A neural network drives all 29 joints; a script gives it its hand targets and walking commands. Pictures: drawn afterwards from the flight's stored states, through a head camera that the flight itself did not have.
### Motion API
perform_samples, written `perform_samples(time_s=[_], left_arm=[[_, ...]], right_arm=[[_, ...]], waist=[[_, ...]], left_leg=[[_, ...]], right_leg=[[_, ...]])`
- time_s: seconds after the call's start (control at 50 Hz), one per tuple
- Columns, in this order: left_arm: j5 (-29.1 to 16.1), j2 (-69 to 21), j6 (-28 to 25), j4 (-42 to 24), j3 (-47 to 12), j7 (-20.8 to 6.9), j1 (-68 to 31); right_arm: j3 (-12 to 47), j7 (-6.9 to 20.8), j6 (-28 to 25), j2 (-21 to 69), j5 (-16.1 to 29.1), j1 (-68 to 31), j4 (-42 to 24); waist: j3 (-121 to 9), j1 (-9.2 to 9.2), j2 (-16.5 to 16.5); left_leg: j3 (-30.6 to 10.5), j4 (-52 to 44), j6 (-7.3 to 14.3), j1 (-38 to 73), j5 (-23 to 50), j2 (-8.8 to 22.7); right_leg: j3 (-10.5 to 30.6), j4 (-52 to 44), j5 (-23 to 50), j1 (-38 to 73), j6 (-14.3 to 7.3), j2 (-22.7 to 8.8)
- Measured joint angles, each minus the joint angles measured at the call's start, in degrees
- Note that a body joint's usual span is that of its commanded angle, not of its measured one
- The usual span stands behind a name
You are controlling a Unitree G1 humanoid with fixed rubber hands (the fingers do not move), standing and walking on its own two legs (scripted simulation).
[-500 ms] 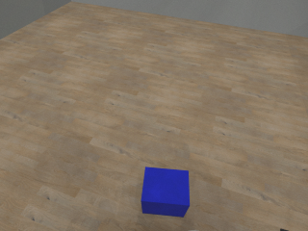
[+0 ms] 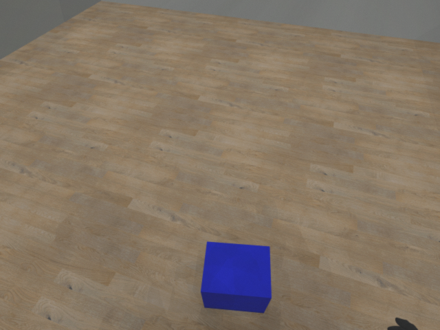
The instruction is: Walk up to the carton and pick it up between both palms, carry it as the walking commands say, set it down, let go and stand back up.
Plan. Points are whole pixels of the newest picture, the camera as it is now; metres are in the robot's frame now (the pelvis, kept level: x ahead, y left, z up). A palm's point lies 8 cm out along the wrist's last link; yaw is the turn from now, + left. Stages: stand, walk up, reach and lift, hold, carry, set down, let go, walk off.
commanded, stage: walk up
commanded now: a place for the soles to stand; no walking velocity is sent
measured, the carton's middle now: (235, 278) +0.41 -0.04 -0.64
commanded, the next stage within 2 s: reach and lift in 0.78 s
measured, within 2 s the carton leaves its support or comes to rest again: neither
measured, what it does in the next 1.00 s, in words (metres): stands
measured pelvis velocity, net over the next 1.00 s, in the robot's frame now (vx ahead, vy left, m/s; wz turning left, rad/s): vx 0.00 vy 0.00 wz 0.00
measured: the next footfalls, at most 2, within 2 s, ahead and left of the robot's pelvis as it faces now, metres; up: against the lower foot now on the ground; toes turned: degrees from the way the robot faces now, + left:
none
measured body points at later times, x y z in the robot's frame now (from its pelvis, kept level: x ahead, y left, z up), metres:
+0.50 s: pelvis +0.00 +0.00 +0.00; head +0.02 +0.00 +0.45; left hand +0.08 +0.35 -0.10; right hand +0.09 -0.34 -0.10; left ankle +0.02 +0.14 -0.72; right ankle +0.02 -0.12 -0.72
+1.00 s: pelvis +0.00 +0.00 +0.00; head +0.06 +0.01 +0.45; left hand +0.18 +0.32 -0.08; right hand +0.17 -0.30 -0.08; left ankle +0.02 +0.14 -0.72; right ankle +0.02 -0.12 -0.72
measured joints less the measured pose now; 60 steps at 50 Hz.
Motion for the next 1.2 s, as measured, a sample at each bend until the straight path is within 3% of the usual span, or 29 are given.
perform_samples(time_s=[0.8, 0.84, 0.9, 0.96, 1.06, 1.2], left_arm=[[0.0, 0.0, 0.0, 1.0, -0.5, 0.0, 0.0], [-0.5, -0.2, 1.4, -2.0, -0.5, -0.1, -0.1], [-0.9, -1.1, 4.2, -11.8, -0.5, -1.3, -1.9], [-0.8, -1.5, 6.5, -16.5, -0.5, -1.9, -5.7], [0.0, -2.0, 8.5, -17.2, -0.5, -2.1, -7.6], [0.0, -4.0, 8.2, -16.7, -0.5, -2.1, -8.6]], right_arm=[[0.0, 0.5, 0.0, 0.3, 0.0, -2.0, 3.0], [-1.6, 1.2, 1.9, 1.0, -0.1, -1.8, -0.6], [-3.6, 2.7, 5.5, 2.8, -0.1, -3.0, -10.0], [-4.6, 3.7, 8.3, 4.2, -0.7, -5.7, -13.6], [-6.3, 4.3, 10.5, 5.3, -1.5, -6.3, -14.0], [-6.5, 4.5, 9.0, 6.2, -1.5, -7.9, -14.6]], waist=[[-0.6, 0.00, -0.1], [0.0, -0.01, -0.2], [2.4, 0.00, -0.3], [4.6, -0.01, -0.5], [6.1, 0.00, -0.7], [6.3, 0.00, -0.7]], left_leg=[[0.0, 0.0, 0.2, 0.0, 0.0, 0.0], [0.0, 0.0, 0.1, 0.0, 0.1, 0.0], [0.0, 0.0, 0.0, 0.0, 0.3, 0.0], [0.0, 0.0, 0.0, 0.0, 0.5, 0.0], [0.0, 0.0, -0.1, 0.0, -0.2, 0.0], [0.0, 0.6, -0.1, -3.0, -1.1, 0.0]], right_leg=[[0.0, -0.8, 0.4, 0.4, 0.0, 0.0], [0.0, -0.8, 0.4, 0.3, 0.0, 0.0], [0.0, -0.8, 0.7, 0.3, 0.1, 0.0], [0.0, -0.8, 0.8, 0.3, 0.1, 0.0], [0.0, -0.8, 0.3, 0.4, 0.3, 0.0], [0.0, -0.1, -0.6, -2.7, 0.5, 0.0]])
